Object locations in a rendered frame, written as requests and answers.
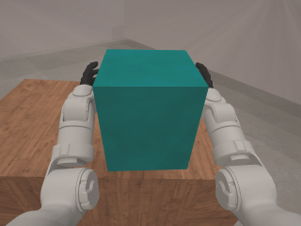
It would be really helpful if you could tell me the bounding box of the left robot upper arm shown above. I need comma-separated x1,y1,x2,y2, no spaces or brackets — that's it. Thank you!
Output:
6,167,100,226

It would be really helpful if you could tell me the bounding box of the right robot forearm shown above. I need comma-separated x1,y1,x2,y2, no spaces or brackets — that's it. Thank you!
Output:
201,88,277,200

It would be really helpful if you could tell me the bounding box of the pedestal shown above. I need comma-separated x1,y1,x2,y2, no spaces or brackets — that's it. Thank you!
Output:
0,78,239,226

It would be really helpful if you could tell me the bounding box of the right robot upper arm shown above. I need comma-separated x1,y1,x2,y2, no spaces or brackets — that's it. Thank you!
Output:
215,164,301,226

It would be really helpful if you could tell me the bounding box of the right robot hand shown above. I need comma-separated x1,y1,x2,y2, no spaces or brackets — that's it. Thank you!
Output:
196,62,214,89

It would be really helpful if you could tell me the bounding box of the left robot forearm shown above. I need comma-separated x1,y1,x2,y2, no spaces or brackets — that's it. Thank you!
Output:
40,84,97,203

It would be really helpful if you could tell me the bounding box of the left robot hand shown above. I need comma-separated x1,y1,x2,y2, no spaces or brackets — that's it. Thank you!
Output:
79,61,99,86

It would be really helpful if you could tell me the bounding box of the carton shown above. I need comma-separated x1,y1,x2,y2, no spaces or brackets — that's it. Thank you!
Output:
92,49,209,171

